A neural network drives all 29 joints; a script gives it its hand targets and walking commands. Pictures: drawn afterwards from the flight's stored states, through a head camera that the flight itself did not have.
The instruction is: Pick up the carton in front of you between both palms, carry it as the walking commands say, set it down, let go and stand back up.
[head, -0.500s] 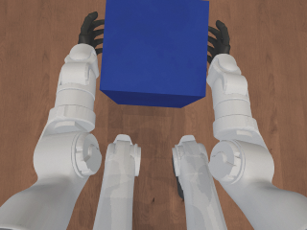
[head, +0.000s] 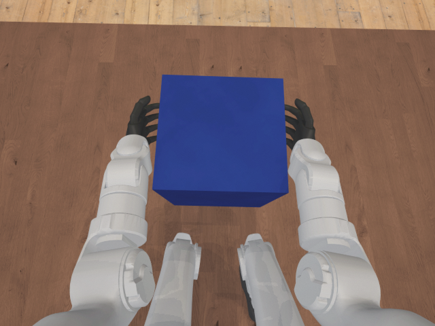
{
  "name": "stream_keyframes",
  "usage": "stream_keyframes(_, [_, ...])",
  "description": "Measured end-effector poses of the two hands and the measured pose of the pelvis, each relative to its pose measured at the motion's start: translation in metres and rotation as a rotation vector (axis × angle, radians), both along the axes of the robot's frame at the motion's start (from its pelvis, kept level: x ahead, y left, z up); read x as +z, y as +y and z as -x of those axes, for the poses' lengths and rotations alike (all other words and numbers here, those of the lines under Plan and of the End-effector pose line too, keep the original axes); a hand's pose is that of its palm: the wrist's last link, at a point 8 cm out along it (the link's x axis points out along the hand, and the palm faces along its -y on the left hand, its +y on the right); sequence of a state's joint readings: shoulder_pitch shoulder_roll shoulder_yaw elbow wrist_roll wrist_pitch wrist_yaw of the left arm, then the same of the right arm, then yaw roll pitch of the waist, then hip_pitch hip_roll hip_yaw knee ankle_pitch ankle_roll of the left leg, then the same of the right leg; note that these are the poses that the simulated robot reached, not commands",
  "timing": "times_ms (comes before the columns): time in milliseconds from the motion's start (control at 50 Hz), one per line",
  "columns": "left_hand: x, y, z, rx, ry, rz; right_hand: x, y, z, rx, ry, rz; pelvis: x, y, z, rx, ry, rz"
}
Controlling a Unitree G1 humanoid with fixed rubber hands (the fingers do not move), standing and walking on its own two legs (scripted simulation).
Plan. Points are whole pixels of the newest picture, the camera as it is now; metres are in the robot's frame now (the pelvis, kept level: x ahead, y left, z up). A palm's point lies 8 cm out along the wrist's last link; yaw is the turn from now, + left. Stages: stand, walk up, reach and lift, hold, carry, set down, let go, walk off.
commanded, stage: reach and lift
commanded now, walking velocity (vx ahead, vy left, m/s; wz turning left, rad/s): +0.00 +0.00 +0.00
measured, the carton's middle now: (219, 152) +0.44 +0.01 -0.11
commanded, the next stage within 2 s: hold in 1.86 s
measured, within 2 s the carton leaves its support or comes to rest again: neither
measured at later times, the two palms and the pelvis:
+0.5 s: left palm (107, 126) +0.39 +0.16 +0.11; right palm (353, 127) +0.39 -0.15 +0.12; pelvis +0.05 +0.00 +0.14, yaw +1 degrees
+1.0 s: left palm (57, 111) +0.35 +0.15 +0.22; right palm out of the picture +0.36 -0.15 +0.22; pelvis +0.07 +0.00 +0.20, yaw +1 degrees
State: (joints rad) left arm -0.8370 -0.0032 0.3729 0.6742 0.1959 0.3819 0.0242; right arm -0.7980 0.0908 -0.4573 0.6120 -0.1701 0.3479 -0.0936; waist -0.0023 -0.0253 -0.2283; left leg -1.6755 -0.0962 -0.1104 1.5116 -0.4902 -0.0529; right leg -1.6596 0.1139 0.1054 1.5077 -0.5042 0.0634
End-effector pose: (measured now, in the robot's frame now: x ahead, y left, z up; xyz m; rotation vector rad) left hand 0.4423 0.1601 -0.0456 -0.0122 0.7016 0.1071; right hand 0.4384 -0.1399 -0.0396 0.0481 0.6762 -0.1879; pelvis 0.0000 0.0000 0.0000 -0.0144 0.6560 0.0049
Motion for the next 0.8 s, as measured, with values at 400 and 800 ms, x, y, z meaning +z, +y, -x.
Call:
stream_keyframes(400, [0.126,-0.004,0.040,0.021,-0.002,0.002,0.125,-0.005,0.035,0.019,-0.002,-0.001,0.114,-0.003,-0.042,0.001,-0.228,-0.011])
stream_keyframes(800, [0.243,-0.009,0.076,0.037,-0.028,-0.010,0.242,-0.009,0.065,0.062,-0.028,0.021,0.194,-0.003,-0.077,0.007,-0.574,-0.019])
